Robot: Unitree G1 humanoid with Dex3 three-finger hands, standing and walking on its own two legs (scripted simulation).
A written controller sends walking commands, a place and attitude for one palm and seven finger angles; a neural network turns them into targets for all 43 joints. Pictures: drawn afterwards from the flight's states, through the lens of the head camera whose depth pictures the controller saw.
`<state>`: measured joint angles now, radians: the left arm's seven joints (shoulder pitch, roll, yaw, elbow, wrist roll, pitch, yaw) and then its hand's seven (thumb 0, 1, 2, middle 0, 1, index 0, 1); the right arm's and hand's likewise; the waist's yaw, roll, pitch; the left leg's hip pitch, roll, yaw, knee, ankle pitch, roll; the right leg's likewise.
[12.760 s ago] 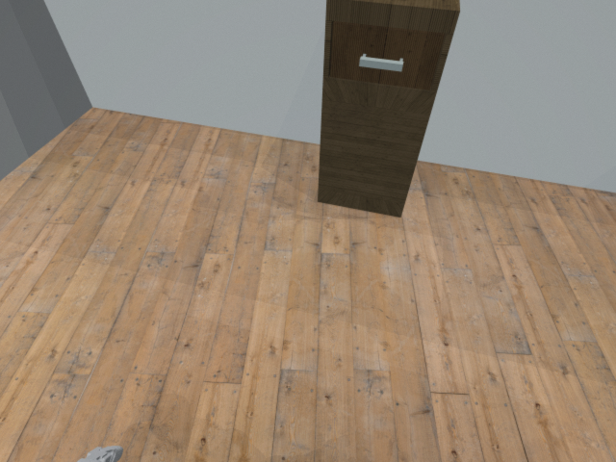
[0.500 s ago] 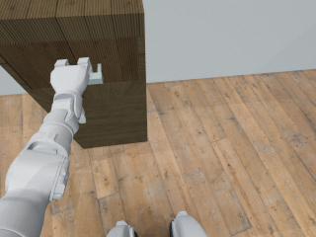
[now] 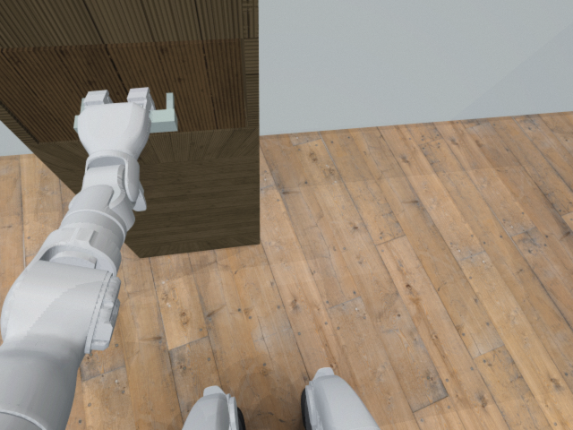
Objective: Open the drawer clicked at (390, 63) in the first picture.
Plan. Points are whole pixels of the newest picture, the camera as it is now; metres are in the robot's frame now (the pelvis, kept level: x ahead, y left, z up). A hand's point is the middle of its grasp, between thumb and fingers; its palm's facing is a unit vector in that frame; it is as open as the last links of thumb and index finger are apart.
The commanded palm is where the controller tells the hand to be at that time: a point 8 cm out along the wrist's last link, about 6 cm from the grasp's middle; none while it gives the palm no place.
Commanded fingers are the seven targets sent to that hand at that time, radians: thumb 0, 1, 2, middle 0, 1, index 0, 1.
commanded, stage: lower the fingers behind the handle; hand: left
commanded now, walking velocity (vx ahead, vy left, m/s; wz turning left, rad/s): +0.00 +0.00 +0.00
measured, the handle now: (128, 112) +0.58 +0.18 +0.02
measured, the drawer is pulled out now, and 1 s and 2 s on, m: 0.00 0.00 0.07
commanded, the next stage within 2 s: close the thumb around the handle in 0.26 s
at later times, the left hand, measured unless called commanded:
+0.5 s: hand (131, 150) +0.53 +0.17 +0.00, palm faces -0.06 -0.03 -1.00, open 13.4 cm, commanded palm +0.52 +0.16 +0.04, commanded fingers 0.00 -0.05 0.49 -0.33 -1.25 -0.33 -1.25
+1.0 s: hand (135, 147) +0.54 +0.17 +0.00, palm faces -0.08 -0.02 -1.00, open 5.6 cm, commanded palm +0.52 +0.17 +0.04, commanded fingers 0.00 0.90 0.90 -0.40 -1.35 -0.40 -1.35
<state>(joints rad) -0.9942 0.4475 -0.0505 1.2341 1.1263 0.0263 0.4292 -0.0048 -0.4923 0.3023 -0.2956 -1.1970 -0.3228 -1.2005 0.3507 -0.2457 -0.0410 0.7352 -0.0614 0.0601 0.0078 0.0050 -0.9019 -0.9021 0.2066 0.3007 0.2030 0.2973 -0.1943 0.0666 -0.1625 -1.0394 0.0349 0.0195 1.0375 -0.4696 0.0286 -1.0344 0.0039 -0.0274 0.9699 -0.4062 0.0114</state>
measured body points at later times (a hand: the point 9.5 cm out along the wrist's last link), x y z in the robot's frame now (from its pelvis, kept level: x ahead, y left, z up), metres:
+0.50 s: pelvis +0.00 +0.00 +0.00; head +0.15 +0.01 +0.43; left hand +0.53 +0.17 +0.05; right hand -0.02 -0.27 -0.12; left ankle +0.00 +0.10 -0.66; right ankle +0.02 -0.13 -0.66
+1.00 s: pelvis +0.01 -0.01 +0.00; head +0.16 -0.01 +0.43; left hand +0.53 +0.17 +0.05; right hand -0.01 -0.28 -0.12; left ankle +0.00 +0.10 -0.66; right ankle +0.02 -0.13 -0.66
